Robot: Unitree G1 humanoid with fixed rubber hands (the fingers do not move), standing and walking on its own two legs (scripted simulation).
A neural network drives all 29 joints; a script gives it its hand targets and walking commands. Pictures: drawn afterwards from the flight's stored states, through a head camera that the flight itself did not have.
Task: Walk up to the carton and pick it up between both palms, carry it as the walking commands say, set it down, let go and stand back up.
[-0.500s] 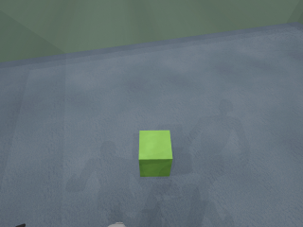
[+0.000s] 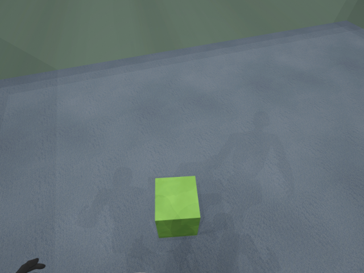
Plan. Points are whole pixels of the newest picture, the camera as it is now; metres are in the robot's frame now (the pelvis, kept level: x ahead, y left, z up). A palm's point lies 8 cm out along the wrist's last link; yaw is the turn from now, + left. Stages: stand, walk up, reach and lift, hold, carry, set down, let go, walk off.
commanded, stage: walk up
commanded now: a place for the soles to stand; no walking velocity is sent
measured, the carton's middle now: (176, 207) +0.53 +0.02 -0.63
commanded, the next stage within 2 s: reach and lift in 1.60 s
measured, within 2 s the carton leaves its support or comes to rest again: neither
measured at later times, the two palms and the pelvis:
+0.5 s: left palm out of the picture +0.15 +0.33 -0.08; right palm (317, 254) +0.19 -0.30 -0.07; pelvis +0.05 +0.02 +0.02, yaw -1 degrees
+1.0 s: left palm (19, 262) +0.18 +0.35 -0.06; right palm out of the picture +0.14 -0.30 -0.08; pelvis +0.06 +0.02 +0.03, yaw +0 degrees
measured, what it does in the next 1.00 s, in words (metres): steps on the spot: left foot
